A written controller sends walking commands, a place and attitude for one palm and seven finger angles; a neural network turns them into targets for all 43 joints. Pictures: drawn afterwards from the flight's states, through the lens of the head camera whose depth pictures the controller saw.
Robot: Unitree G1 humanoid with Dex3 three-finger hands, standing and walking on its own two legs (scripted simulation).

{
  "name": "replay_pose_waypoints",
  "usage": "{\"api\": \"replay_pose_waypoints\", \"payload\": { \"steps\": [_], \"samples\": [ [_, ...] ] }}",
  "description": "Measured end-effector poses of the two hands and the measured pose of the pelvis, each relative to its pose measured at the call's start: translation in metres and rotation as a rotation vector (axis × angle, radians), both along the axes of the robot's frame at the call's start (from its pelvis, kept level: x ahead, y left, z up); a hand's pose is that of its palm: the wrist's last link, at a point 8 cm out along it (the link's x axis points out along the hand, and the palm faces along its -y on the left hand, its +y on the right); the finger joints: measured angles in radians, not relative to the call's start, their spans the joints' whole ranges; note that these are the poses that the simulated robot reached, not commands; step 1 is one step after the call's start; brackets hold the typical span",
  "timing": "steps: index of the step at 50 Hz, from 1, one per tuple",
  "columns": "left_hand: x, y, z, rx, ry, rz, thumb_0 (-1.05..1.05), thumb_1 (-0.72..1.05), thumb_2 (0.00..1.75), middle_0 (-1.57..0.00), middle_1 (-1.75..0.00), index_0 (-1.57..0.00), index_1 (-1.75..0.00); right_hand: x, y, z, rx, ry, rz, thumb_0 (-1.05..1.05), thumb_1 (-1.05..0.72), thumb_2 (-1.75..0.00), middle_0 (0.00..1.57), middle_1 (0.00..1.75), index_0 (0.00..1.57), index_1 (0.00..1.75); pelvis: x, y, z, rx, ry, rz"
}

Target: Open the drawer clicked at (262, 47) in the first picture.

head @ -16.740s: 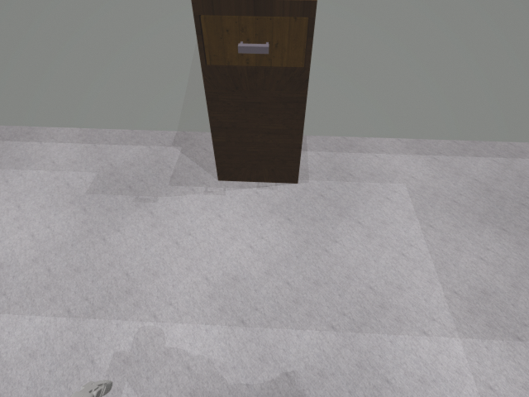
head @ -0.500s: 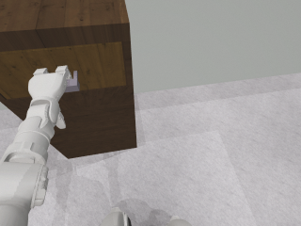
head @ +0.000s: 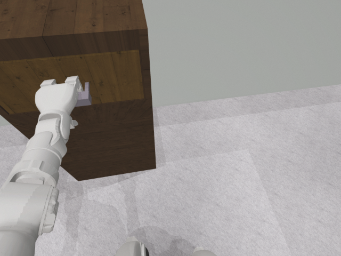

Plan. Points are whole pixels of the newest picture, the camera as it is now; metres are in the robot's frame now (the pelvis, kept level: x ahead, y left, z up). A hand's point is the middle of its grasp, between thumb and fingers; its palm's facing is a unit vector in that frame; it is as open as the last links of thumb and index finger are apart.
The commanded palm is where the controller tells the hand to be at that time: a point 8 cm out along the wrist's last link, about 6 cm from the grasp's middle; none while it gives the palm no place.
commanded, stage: close the thumb around the handle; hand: left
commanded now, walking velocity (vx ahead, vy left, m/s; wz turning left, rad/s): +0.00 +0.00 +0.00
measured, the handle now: (67, 94) +0.52 +0.25 +0.03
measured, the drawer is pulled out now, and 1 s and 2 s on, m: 0.00 0.03 0.12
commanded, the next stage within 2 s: pull the drawer open in 0.32 s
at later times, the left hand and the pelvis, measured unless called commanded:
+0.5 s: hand (67, 114) +0.47 +0.24 +0.01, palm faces -0.07 -0.03 -1.00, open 6.0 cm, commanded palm +0.45 +0.24 +0.07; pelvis +0.00 -0.01 +0.00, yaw +0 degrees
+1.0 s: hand (67, 124) +0.44 +0.24 +0.01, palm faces -0.03 -0.07 -1.00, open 6.0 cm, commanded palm +0.40 +0.24 +0.07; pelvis +0.02 +0.01 +0.01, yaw -1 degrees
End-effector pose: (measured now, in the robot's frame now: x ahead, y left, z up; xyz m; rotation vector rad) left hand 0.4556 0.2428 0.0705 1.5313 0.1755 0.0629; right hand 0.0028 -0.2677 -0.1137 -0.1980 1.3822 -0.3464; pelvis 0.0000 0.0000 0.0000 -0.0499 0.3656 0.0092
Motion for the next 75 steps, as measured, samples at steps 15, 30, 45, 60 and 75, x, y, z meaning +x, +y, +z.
{"api": "replay_pose_waypoints", "payload": {
  "steps": [15,30,45,60,75],
  "samples": [
    [-0.005,0.001,-0.005,0.019,-0.015,-0.013,0.0,0.63,0.8,-0.37,-1.34,-0.41,-1.34,0.003,-0.006,-0.003,-0.003,0.007,0.014,0.0,-0.9,-0.9,0.21,0.3,0.2,0.3,-0.001,-0.004,-0.002,0.0,0.003,0.011],
    [-0.006,0.001,-0.004,-0.004,-0.002,-0.009,0.01,0.65,0.77,-0.34,-1.36,-0.4,-1.35,-0.002,-0.005,0.001,-0.011,-0.006,-0.007,0.0,-0.9,-0.9,0.21,0.3,0.2,0.3,-0.003,-0.003,-0.001,0.0,-0.002,-0.004],
    [-0.027,0.001,-0.007,-0.027,-0.042,-0.034,0.01,0.67,0.78,-0.29,-1.35,-0.38,-1.35,0.031,0.006,0.003,0.028,-0.051,-0.011,0.0,-0.9,-0.9,0.21,0.3,0.2,0.3,0.015,0.005,0.007,0.01,-0.032,-0.024],
    [-0.067,-0.004,-0.007,-0.039,-0.053,-0.031,0.02,0.67,0.78,-0.28,-1.35,-0.39,-1.35,0.108,0.01,0.015,0.045,-0.227,0.067,0.0,-0.9,-0.9,0.21,0.3,0.2,0.3,0.028,0.005,0.015,0.018,-0.082,-0.016],
    [-0.073,-0.006,-0.005,0.005,-0.023,-0.021,0.0,0.64,0.8,-0.33,-1.34,-0.39,-1.35,0.098,0.0,0.004,0.033,-0.201,0.114,0.0,-0.9,-0.9,0.21,0.3,0.2,0.3,0.007,-0.01,0.011,0.024,-0.096,0.02]
  ]
}}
